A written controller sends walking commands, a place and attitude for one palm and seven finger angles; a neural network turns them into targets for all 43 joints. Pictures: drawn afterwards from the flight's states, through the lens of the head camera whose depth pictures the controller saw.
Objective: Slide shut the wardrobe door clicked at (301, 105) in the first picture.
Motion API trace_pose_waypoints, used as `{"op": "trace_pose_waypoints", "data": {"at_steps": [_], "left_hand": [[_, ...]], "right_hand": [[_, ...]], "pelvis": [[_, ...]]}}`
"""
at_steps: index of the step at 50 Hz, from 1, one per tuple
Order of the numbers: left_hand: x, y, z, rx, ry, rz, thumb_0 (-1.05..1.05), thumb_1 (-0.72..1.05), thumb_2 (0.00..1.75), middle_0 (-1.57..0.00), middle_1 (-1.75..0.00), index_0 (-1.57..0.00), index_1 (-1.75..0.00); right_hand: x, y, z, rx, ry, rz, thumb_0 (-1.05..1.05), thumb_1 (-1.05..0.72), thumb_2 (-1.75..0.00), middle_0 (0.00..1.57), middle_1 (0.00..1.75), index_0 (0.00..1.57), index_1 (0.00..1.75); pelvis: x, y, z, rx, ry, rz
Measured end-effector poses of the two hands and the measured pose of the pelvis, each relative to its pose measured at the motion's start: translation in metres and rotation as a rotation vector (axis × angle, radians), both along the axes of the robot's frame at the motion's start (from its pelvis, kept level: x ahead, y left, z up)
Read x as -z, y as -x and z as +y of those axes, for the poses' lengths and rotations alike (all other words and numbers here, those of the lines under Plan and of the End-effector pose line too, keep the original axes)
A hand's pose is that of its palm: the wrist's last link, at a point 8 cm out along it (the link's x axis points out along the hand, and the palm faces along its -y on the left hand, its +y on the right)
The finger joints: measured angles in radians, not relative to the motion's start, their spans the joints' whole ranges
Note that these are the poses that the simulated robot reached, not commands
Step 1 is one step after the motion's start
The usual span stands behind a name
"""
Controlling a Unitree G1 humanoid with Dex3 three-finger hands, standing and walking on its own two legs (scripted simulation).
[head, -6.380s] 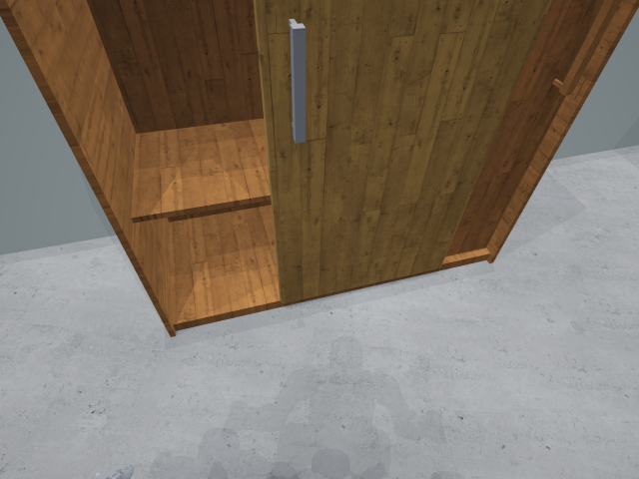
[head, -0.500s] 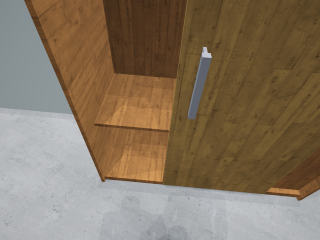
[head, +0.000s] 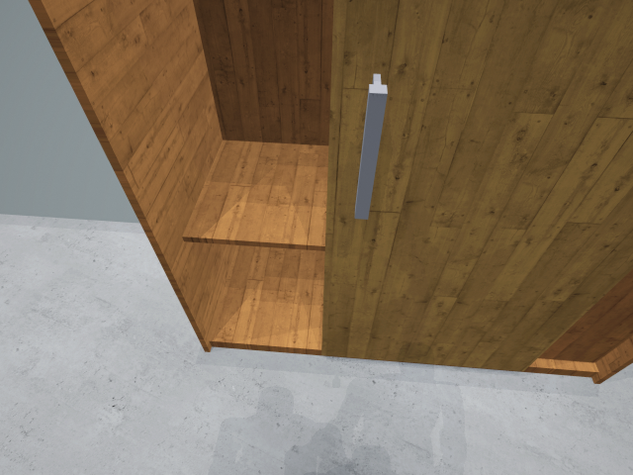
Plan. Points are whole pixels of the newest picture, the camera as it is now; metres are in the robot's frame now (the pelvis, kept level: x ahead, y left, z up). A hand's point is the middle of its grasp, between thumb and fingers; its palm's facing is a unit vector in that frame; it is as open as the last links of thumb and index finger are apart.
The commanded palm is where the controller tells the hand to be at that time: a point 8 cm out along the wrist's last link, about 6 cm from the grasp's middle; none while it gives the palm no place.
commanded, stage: look again from close up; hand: right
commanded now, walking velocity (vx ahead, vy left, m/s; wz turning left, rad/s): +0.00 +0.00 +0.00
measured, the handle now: (368, 152) +0.56 -0.04 +0.11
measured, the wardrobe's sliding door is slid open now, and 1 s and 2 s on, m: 0.38 0.38 0.38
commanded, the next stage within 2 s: shuffle to correct the standing spot in 0.18 s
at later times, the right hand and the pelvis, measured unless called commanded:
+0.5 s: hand out of the picture -0.01 -0.16 -0.18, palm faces -0.01 +0.99 -0.16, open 7.4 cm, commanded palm none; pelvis +0.02 +0.00 +0.00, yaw +1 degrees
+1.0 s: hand out of the picture +0.04 -0.09 -0.20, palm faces +0.06 +1.00 -0.07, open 7.4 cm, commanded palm none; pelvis +0.11 +0.05 -0.02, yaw -1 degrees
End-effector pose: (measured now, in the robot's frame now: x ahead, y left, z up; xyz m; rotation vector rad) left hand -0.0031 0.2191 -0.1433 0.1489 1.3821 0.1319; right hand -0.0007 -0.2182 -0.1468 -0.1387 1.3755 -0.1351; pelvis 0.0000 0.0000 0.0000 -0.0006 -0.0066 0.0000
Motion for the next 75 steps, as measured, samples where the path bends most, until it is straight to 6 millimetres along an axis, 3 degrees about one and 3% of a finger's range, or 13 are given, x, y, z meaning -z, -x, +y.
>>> {"op": "trace_pose_waypoints", "data": {"at_steps": [11, 21, 26, 33, 37, 43, 47, 51, 57, 63, 69, 72, 75], "left_hand": [[-0.003, -0.004, -0.004, 0.002, -0.014, 0.008, 0.0, 0.92, 0.9, -0.2, -0.3, -0.2, -0.3], [-0.001, -0.007, -0.005, -0.015, -0.009, 0.014, 0.0, 0.92, 0.9, -0.2, -0.3, -0.2, -0.3], [0.005, -0.003, 0.004, -0.052, 0.0, 0.033, 0.0, 0.91, 0.9, -0.2, -0.3, -0.2, -0.3], [0.013, 0.002, 0.031, -0.059, 0.015, 0.121, 0.0, 0.91, 0.9, -0.2, -0.3, -0.2, -0.3], [0.006, -0.027, 0.045, -0.015, 0.004, 0.131, 0.0, 0.91, 0.9, -0.2, -0.3, -0.2, -0.3], [0.0, -0.103, 0.055, 0.03, -0.031, 0.017, 0.01, 0.93, 0.9, -0.2, -0.3, -0.2, -0.3], [0.001, -0.151, 0.058, 0.047, -0.07, -0.093, 0.01, 0.93, 0.9, -0.2, -0.3, -0.2, -0.3], [-0.006, -0.165, 0.059, 0.03, -0.086, -0.148, 0.0, 0.93, 0.9, -0.2, -0.3, -0.2, -0.3], [-0.017, -0.152, 0.07, 0.043, -0.077, -0.055, 0.0, 0.93, 0.9, -0.2, -0.3, -0.2, -0.3], [-0.01, -0.146, 0.095, 0.016, -0.041, -0.007, 0.0, 0.91, 0.9, -0.2, -0.3, -0.21, -0.3], [0.019, -0.148, 0.126, -0.023, 0.001, 0.007, 0.0, 0.91, 0.9, -0.2, -0.3, -0.2, -0.3], [0.019, -0.153, 0.13, -0.023, 0.007, 0.005, 0.0, 0.91, 0.9, -0.2, -0.3, -0.2, -0.3], [0.012, -0.159, 0.128, -0.003, 0.0, -0.006, 0.0, 0.91, 0.9, -0.2, -0.3, -0.2, -0.3]], "right_hand": [[0.002, 0.015, 0.0, 0.018, -0.023, 0.055, 0.0, -0.91, -0.9, 0.2, 0.3, 0.2, 0.3], [0.003, 0.015, 0.002, 0.009, -0.025, 0.087, 0.0, -0.91, -0.9, 0.2, 0.3, 0.2, 0.3], [0.002, 0.004, 0.008, -0.014, -0.014, 0.112, 0.0, -0.91, -0.9, 0.19, 0.3, 0.2, 0.3], [0.0, -0.027, 0.03, 0.018, 0.014, 0.043, 0.0, -0.91, -0.9, 0.19, 0.29, 0.2, 0.3], [0.0, -0.03, 0.049, 0.068, 0.0, 0.031, 0.0, -0.91, -0.9, 0.19, 0.29, 0.2, 0.3], [0.005, -0.02, 0.075, 0.091, -0.065, 0.123, 0.0, -0.91, -0.9, 0.19, 0.3, 0.2, 0.3], [0.02, -0.019, 0.081, 0.097, -0.111, 0.189, 0.0, -0.91, -0.9, 0.2, 0.3, 0.2, 0.3], [0.025, -0.044, 0.075, 0.063, -0.11, 0.191, 0.0, -0.91, -0.9, 0.2, 0.3, 0.2, 0.3], [0.006, -0.114, 0.062, 0.068, -0.057, 0.019, 0.0, -0.91, -0.9, 0.2, 0.3, 0.2, 0.3], [-0.009, -0.157, 0.064, 0.032, 0.022, -0.051, 0.0, -0.92, -0.9, 0.19, 0.29, 0.2, 0.3], [-0.006, -0.175, 0.091, 0.0, 0.076, -0.091, 0.0, -0.91, -0.9, 0.19, 0.29, 0.2, 0.3], [-0.008, -0.177, 0.104, 0.003, 0.06, -0.105, 0.0, -0.91, -0.9, 0.19, 0.29, 0.2, 0.3], [-0.006, -0.176, 0.104, 0.028, 0.055, -0.128, 0.0, -0.93, -0.9, 0.2, 0.3, 0.2, 0.3]], "pelvis": [[-0.001, -0.003, -0.006, 0.001, -0.001, 0.006], [0.0, -0.011, -0.004, -0.007, 0.009, 0.014], [0.003, -0.019, 0.008, -0.026, 0.023, 0.031], [0.008, -0.041, 0.035, 0.008, 0.006, 0.038], [0.004, -0.056, 0.045, 0.041, 0.0, 0.041], [0.003, -0.079, 0.049, 0.051, -0.014, 0.045], [0.015, -0.098, 0.046, 0.036, -0.027, 0.033], [0.013, -0.109, 0.05, 0.017, -0.01, 0.02], [-0.004, -0.118, 0.062, 0.034, -0.025, 0.029], [-0.005, -0.126, 0.086, 0.037, -0.029, 0.034], [0.012, -0.138, 0.113, 0.037, -0.002, 0.024], [0.01, -0.139, 0.115, 0.047, -0.003, 0.015], [0.008, -0.136, 0.116, 0.058, 0.002, 0.008]]}}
